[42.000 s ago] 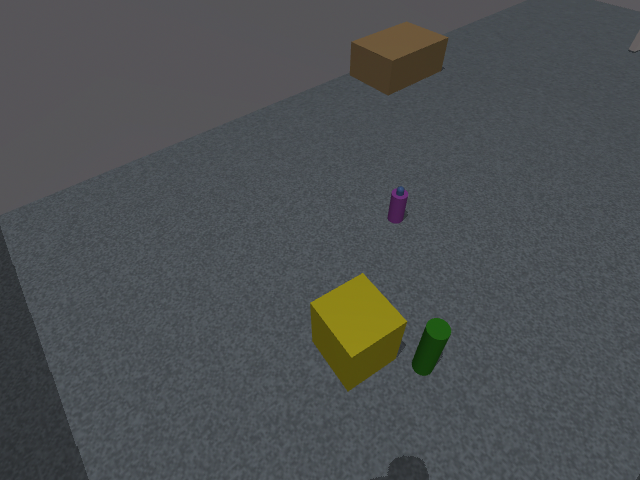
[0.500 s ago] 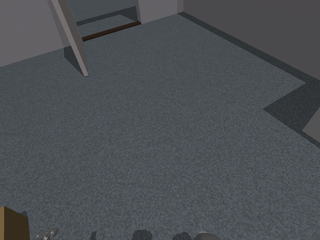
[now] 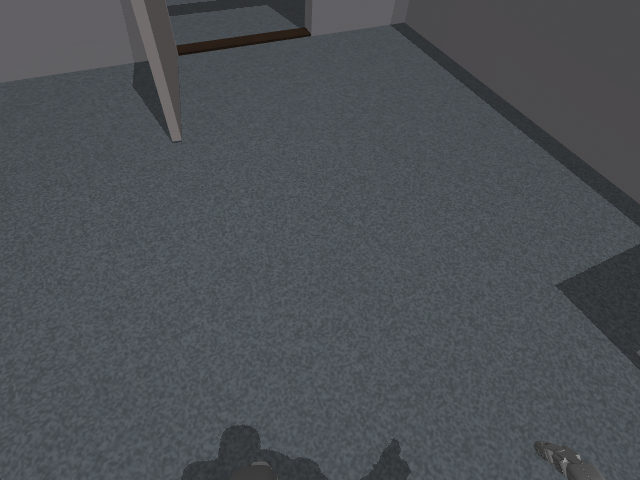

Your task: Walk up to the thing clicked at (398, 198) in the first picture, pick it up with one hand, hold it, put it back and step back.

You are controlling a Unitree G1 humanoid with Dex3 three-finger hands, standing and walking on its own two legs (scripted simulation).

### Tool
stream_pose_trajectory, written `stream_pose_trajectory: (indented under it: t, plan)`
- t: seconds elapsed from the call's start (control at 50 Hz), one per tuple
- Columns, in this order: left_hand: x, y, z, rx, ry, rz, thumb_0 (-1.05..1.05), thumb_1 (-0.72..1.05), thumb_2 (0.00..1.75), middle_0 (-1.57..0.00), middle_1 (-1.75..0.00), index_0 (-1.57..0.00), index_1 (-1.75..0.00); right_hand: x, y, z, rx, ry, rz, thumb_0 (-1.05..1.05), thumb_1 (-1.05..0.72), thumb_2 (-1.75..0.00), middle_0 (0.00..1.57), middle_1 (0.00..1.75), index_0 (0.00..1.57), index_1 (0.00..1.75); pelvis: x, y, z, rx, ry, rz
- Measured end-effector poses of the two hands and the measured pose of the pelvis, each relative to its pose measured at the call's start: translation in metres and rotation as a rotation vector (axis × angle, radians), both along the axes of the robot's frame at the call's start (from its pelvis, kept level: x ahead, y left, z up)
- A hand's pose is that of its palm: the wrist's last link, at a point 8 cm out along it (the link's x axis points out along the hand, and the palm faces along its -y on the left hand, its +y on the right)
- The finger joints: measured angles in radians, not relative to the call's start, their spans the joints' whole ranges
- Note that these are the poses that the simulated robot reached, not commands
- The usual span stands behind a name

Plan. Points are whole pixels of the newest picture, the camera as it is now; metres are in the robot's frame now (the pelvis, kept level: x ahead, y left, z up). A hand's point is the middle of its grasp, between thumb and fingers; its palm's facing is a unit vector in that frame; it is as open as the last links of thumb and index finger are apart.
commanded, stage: walk up
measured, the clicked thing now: out of the picture -0.61 -0.44 -0.66
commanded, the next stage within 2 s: none
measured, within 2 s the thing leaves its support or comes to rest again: neither
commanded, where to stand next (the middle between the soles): +0.70 -0.03 m, yaw -3 degrees
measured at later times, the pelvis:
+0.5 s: pelvis +0.21 -0.04 +0.00, yaw -3 degrees
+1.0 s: pelvis +0.38 +0.02 +0.01, yaw -12 degrees
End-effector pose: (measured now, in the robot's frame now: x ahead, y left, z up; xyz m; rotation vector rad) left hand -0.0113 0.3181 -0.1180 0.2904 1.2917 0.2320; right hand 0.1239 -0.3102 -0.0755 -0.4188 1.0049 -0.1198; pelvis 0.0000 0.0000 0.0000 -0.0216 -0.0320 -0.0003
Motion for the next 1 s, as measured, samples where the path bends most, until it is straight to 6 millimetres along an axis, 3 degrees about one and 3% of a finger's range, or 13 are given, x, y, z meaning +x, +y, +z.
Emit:
stream_pose_trajectory:
  t: [0.08, 0.22, 0.36, 0.46, 0.52, 0.62, 0.72, 0.84, 0.94, 1.0]
  plan:
    - [0.071, 0.002, 0.010, -0.020, -0.053, -0.072, 0.01, 0.90, 0.90, -0.21, -0.30, -0.20, -0.30, 0.021, 0.012, 0.015, 0.016, -0.043, -0.063, 0.00, -0.91, -0.90, 0.20, 0.30, 0.20, 0.30, 0.036, 0.007, 0.013, -0.008, -0.012, -0.010]
    - [0.182, 0.004, 0.032, -0.020, -0.172, -0.141, 0.00, 0.90, 0.90, -0.20, -0.30, -0.20, -0.30, 0.028, 0.008, 0.017, 0.019, 0.026, -0.135, 0.00, -0.91, -0.90, 0.21, 0.30, 0.20, 0.30, 0.094, 0.008, 0.024, 0.015, -0.022, -0.026]
    - [0.270, -0.016, 0.041, 0.007, -0.172, -0.209, 0.00, 0.90, 0.90, -0.20, -0.30, -0.20, -0.30, 0.042, -0.016, -0.007, 0.041, 0.115, -0.207, 0.00, -0.90, -0.90, 0.21, 0.30, 0.20, 0.30, 0.153, -0.008, 0.017, 0.049, -0.015, -0.053]
    - [0.329, -0.041, 0.039, 0.046, -0.216, -0.220, 0.00, 0.90, 0.90, -0.20, -0.30, -0.20, -0.30, 0.071, -0.040, -0.039, 0.059, 0.178, -0.231, 0.01, -0.91, -0.90, 0.20, 0.30, 0.20, 0.30, 0.200, -0.030, 0.000, 0.026, -0.011, -0.050]
    - [0.347, -0.053, 0.045, 0.047, -0.252, -0.201, 0.00, 0.90, 0.90, -0.21, -0.30, -0.20, -0.30, 0.099, -0.041, -0.042, 0.075, 0.205, -0.200, 0.01, -0.91, -0.90, 0.20, 0.30, 0.20, 0.30, 0.220, -0.038, 0.004, 0.036, -0.019, -0.043]
    - [0.353, -0.058, 0.056, 0.047, -0.228, -0.158, 0.00, 0.90, 0.90, -0.21, -0.30, -0.20, -0.30, 0.157, -0.043, -0.030, 0.094, 0.162, -0.161, 0.01, -0.91, -0.90, 0.20, 0.30, 0.20, 0.30, 0.252, -0.041, 0.018, 0.034, -0.024, -0.046]
    - [0.356, -0.047, 0.053, 0.045, -0.178, -0.125, 0.00, 0.90, 0.90, -0.21, -0.30, -0.20, -0.30, 0.207, -0.042, -0.018, 0.077, 0.125, -0.132, 0.01, -0.91, -0.90, 0.20, 0.30, 0.20, 0.30, 0.283, -0.037, 0.021, 0.011, -0.026, -0.034]
    - [0.372, -0.019, 0.034, 0.028, -0.150, -0.078, 0.00, 0.90, 0.90, -0.21, -0.30, -0.20, -0.30, 0.267, -0.030, -0.007, 0.028, 0.117, -0.085, 0.01, -0.91, -0.90, 0.20, 0.30, 0.20, 0.30, 0.327, -0.020, 0.014, -0.016, -0.024, -0.007]
    - [0.400, 0.003, 0.010, 0.007, -0.001, -0.151, 0.00, 0.90, 0.90, -0.21, -0.30, -0.20, -0.30, 0.326, -0.012, 0.002, 0.000, -0.053, -0.135, 0.01, -0.91, -0.90, 0.20, 0.30, 0.20, 0.30, 0.364, 0.010, 0.001, 0.018, -0.014, -0.140]
    - [0.439, 0.008, 0.013, 0.014, 0.055, -0.245, 0.01, 0.90, 0.90, -0.21, -0.30, -0.20, -0.30, 0.338, -0.001, 0.011, 0.022, -0.138, -0.205, 0.00, -0.91, -0.90, 0.20, 0.30, 0.20, 0.30, 0.380, 0.019, 0.006, 0.011, -0.013, -0.209]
